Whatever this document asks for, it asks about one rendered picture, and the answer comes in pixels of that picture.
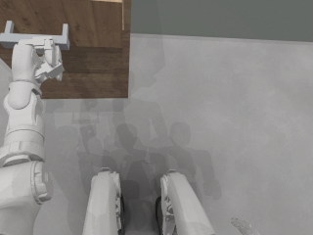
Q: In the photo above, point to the cabinet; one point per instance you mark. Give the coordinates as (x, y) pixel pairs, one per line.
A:
(90, 72)

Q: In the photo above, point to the left robot hand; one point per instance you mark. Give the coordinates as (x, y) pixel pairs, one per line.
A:
(26, 62)

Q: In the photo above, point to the robot left upper arm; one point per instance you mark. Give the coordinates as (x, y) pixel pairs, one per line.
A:
(24, 188)

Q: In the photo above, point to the robot left thigh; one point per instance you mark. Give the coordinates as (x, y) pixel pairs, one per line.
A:
(100, 218)

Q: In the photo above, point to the robot left shin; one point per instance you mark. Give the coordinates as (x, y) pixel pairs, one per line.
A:
(117, 203)

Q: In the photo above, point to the right robot hand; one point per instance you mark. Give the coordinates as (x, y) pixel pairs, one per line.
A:
(243, 226)

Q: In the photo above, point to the drawer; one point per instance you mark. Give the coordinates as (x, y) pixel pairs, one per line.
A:
(91, 23)

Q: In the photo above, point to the left robot forearm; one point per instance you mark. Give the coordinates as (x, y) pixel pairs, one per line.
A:
(25, 133)

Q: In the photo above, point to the handle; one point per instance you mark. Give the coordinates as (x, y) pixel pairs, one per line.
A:
(9, 39)

